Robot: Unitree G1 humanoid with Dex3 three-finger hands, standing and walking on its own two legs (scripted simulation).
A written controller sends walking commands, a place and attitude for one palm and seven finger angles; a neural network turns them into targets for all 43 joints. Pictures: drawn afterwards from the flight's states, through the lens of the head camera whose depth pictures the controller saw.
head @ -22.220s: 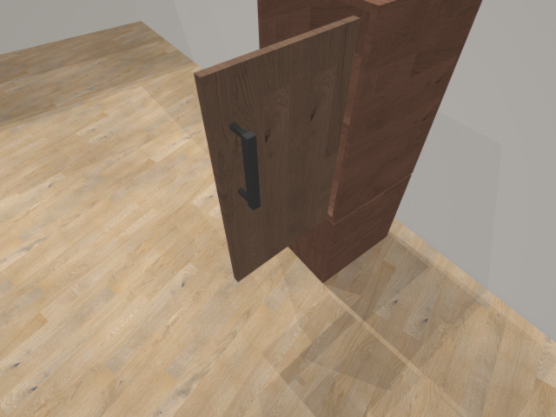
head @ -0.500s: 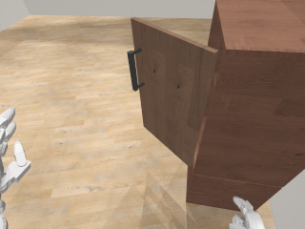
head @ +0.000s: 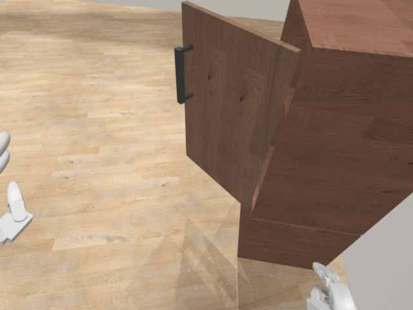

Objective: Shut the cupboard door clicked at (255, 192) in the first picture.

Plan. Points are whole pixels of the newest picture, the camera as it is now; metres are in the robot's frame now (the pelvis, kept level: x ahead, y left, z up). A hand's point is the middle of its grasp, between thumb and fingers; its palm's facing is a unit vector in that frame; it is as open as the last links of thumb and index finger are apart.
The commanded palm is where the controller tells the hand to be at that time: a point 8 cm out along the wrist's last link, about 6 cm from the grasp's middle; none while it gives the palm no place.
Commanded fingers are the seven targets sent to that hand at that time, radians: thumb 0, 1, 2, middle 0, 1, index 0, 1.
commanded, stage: step back with the hand held close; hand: left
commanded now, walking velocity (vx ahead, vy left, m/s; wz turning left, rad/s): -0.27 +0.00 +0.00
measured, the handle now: (185, 75) +0.73 +0.11 +0.08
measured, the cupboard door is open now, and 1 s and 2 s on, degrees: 51 51 51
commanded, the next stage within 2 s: stop stepping back and stand still in 0.80 s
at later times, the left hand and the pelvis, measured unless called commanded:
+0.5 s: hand (18, 268) +0.14 +0.24 +0.17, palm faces +0.33 -0.81 -0.48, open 7.4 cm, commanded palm +0.07 +0.29 +0.19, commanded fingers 0.00 0.90 0.90 -0.20 -0.30 -0.20 -0.30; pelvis -0.07 -0.01 +0.00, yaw +1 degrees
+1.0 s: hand out of the picture +0.01 +0.26 +0.19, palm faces +0.35 -0.86 -0.37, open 7.4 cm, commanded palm -0.05 +0.31 +0.19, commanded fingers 0.00 0.90 0.90 -0.20 -0.30 -0.20 -0.30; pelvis -0.21 +0.01 -0.01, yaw -3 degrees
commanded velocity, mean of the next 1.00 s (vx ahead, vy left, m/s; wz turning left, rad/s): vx -0.30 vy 0.00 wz -0.05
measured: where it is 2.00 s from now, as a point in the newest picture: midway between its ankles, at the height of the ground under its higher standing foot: outside the picture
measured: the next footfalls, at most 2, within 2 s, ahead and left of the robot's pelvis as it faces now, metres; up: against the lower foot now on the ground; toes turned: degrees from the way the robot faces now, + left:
right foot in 0.96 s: -0.29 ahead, -0.13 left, -0.01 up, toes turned -4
left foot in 1.08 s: -0.03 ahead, +0.08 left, +0.00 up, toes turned -3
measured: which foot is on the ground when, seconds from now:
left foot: down 0.00-0.98, up 1.00-1.00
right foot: down 0.00-0.60, up 0.62-0.94, down 0.96-1.00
